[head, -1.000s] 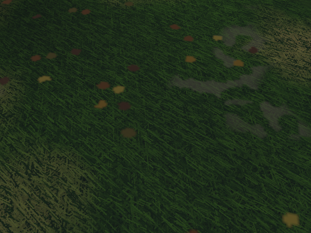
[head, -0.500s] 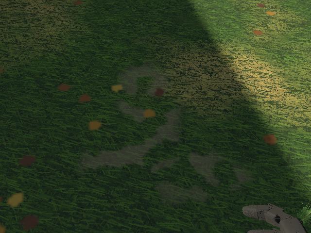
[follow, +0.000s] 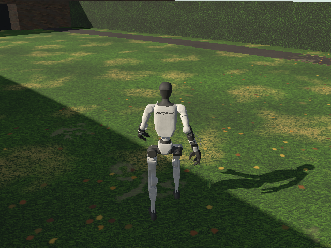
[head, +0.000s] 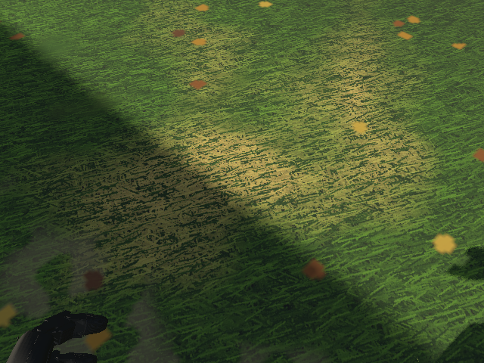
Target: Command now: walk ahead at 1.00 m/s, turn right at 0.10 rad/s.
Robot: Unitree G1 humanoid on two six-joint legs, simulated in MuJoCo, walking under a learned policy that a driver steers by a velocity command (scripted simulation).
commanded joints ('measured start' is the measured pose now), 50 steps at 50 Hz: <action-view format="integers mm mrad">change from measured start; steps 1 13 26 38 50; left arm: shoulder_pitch -97 265 334 171 339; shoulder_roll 0 32 125 25 148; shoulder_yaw -32 27 45 -16 30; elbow -97 109 202 -6 -13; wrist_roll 2 -1 -27 32 -24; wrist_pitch -24 -75 -107 -37 -62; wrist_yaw -22 75 103 75 98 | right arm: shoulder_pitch -89 -128 -393 -185 -225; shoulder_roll -85 -25 -29 -143 -238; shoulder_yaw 2 6 16 -47 -85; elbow -62 -91 -210 -138 -164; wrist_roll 18 30 13 26 17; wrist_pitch -25 38 86 40 25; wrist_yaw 7 17 82 -5 7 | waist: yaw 90 118 -2 130 250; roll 89 -14 -19 -30 75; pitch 151 -17 62 69 -194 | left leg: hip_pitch -223 -710 -448 -313 -212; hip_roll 209 132 -29 65 -26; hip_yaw -147 -220 68 -584 -525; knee -299 1019 456 -92 500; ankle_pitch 396 68 374 138 731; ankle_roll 150 112 191 380 163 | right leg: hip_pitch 158 747 797 149 847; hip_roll -10 -291 -188 -119 7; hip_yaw -110 246 -357 0 -31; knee -291 -831 -773 135 -521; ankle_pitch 122 -185 1064 -235 -47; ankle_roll -3 -67 70 162 99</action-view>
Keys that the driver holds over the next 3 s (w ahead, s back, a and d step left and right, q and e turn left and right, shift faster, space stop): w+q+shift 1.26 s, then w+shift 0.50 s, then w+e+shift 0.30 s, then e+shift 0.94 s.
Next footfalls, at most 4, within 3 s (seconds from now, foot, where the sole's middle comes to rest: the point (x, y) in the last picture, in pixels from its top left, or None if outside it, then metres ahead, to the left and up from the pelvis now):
0.16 right None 0.33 -0.10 -0.77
0.60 left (175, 292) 0.72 0.16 -0.77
1.02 right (153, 181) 1.15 0.24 -0.77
1.48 left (24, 184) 1.17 0.70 -0.77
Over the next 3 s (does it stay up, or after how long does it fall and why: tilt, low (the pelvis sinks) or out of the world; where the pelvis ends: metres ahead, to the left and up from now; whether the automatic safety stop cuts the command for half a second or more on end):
stays up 1.54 1.34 0.00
